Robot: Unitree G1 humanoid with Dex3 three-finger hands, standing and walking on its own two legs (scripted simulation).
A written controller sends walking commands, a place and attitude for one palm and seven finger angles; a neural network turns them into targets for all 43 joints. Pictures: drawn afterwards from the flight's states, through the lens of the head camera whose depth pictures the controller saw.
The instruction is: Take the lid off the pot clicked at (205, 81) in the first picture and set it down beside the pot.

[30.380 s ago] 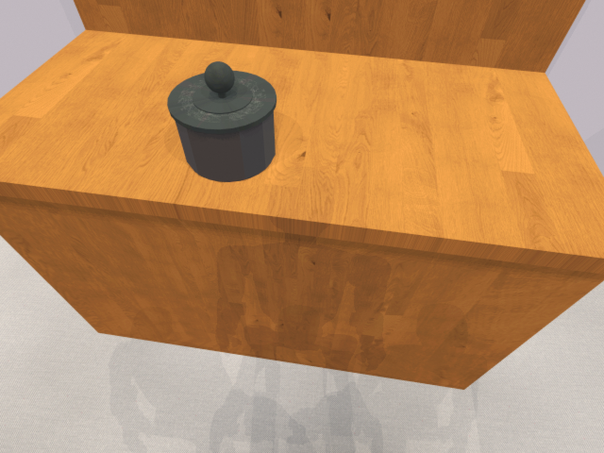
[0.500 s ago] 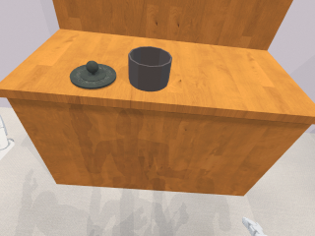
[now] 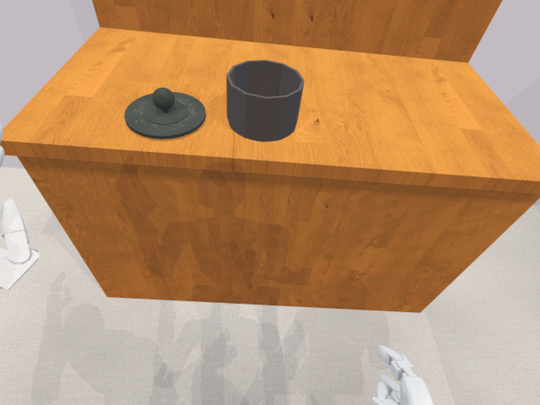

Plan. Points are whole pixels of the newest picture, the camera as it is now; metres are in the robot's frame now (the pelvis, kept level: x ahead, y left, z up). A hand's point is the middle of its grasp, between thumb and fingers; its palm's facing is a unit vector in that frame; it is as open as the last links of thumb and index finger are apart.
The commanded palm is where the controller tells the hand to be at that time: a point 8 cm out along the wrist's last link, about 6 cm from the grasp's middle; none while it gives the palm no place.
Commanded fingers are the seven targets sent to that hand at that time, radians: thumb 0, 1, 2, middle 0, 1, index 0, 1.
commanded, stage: stop stepping back and stand still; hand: left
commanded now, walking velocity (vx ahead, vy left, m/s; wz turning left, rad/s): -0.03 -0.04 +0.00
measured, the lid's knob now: (163, 98) +0.72 +0.26 +0.06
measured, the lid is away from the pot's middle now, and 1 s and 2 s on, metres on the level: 0.23 0.23 0.23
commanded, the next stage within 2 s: let the arm hang, fingers relaxed in 0.02 s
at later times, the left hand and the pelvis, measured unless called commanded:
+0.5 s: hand out of the picture +0.00 +0.16 -0.19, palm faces +0.09 -0.98 -0.20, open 7.1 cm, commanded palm none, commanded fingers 0.00 0.90 0.90 -0.20 -0.30 -0.20 -0.30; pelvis +0.03 -0.03 -0.01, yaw +4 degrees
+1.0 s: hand out of the picture +0.06 +0.15 -0.18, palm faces +0.08 -0.98 -0.20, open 7.3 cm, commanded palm none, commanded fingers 0.00 0.90 0.90 -0.20 -0.30 -0.20 -0.30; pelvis +0.04 -0.02 +0.00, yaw +2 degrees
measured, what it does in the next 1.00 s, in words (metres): steps on the spot: right foot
